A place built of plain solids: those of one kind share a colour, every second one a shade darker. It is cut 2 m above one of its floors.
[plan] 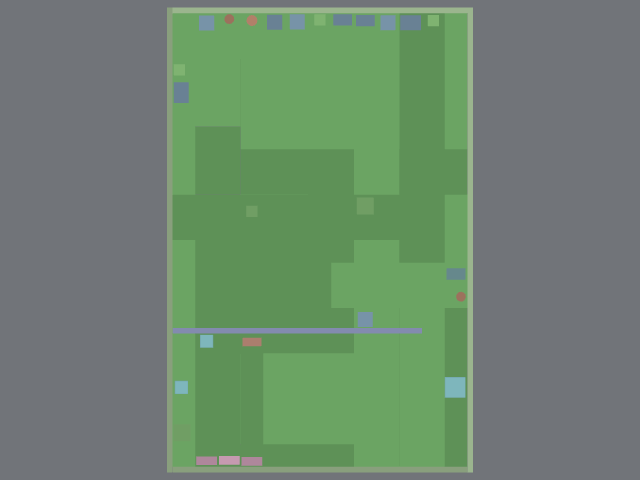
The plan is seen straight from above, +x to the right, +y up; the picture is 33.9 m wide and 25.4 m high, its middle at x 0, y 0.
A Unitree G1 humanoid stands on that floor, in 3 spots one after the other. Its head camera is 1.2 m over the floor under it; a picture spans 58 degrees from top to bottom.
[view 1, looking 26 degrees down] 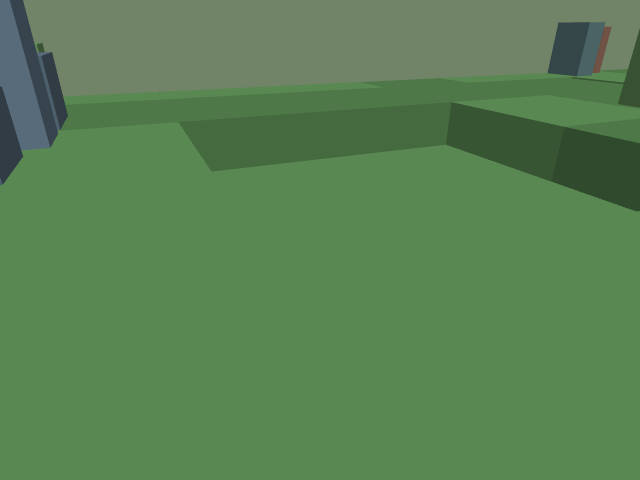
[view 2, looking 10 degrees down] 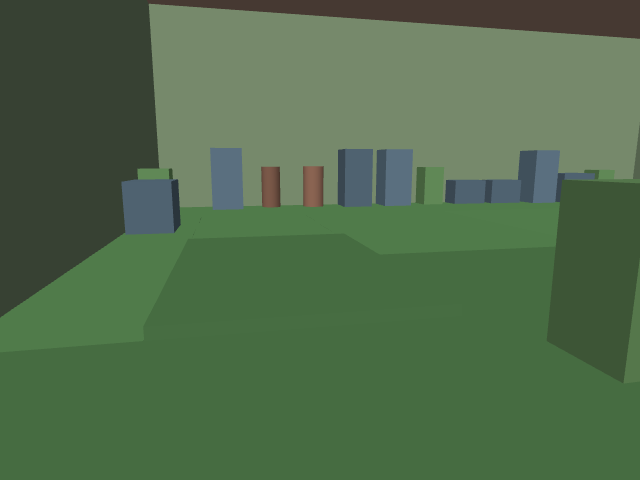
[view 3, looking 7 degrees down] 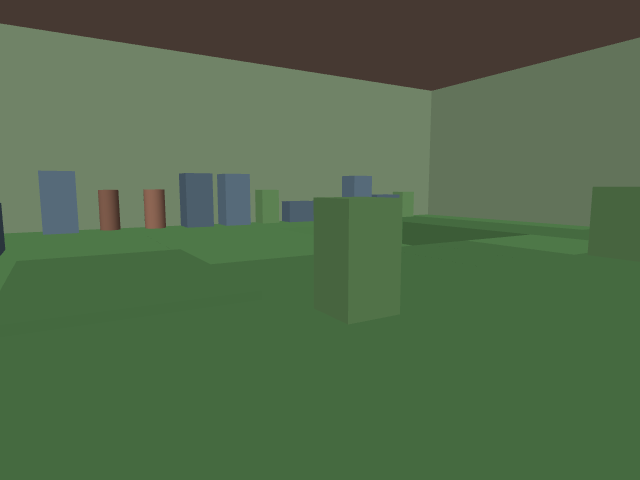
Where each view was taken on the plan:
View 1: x -2.40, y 10.20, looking -23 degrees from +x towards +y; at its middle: floor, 4.51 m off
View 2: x -6.00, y -0.60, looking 78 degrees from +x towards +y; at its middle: floor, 6.33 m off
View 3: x -6.00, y -1.80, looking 59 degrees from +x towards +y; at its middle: plinth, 4.11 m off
